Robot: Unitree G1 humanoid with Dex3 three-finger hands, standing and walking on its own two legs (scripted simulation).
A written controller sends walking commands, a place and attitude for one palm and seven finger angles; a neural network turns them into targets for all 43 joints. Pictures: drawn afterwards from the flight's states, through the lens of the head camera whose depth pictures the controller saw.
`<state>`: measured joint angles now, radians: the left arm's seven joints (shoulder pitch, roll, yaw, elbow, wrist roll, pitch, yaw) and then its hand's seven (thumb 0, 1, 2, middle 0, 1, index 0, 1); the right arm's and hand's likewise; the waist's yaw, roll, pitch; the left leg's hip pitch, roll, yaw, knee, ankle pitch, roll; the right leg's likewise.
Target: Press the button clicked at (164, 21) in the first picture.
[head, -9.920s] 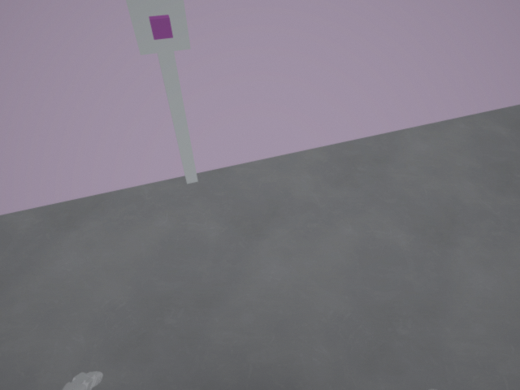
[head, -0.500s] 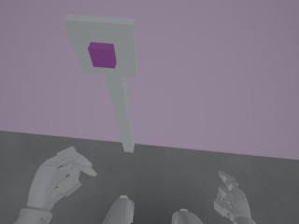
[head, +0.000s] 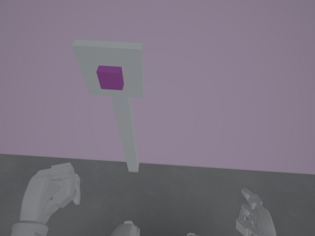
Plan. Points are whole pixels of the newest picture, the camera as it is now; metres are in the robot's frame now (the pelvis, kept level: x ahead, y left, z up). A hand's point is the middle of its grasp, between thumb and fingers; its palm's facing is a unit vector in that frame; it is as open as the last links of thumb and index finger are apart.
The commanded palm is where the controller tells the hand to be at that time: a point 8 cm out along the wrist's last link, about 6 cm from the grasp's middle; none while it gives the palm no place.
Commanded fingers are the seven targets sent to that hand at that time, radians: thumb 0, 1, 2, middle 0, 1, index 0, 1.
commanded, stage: raise the hand and make a fist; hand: left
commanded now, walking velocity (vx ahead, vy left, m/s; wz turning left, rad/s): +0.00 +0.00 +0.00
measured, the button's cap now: (111, 77) +0.52 +0.17 +0.10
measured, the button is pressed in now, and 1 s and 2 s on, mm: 0 0 0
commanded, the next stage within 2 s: aim a knuckle at the button in 0.82 s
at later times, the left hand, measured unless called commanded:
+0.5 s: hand (61, 171) +0.23 +0.22 +0.09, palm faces +0.00 -1.00 -0.05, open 3.1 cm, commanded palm +0.21 +0.27 +0.10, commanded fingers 0.00 0.90 0.90 -1.30 -1.50 -1.30 -1.50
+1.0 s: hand (67, 173) +0.23 +0.20 +0.09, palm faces +0.01 -1.00 -0.04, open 3.1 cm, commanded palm +0.22 +0.26 +0.10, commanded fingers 0.00 0.90 0.90 -1.30 -1.50 -1.30 -1.50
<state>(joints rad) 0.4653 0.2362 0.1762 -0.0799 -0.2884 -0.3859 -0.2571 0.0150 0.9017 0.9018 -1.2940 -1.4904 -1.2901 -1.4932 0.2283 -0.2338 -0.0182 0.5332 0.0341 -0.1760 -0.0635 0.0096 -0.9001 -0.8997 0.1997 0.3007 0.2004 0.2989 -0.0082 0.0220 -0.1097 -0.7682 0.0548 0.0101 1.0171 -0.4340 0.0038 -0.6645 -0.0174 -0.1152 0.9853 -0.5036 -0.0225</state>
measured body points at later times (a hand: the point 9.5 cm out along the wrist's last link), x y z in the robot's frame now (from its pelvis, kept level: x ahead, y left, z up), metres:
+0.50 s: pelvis +0.01 +0.01 +0.02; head +0.04 +0.01 +0.47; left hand +0.23 +0.27 +0.10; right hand +0.18 -0.23 -0.05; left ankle +0.04 +0.12 -0.68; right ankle -0.01 -0.11 -0.68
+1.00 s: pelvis +0.01 +0.00 +0.02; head +0.03 +0.00 +0.47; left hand +0.23 +0.26 +0.10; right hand +0.18 -0.24 -0.05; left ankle +0.04 +0.12 -0.68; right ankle -0.01 -0.11 -0.68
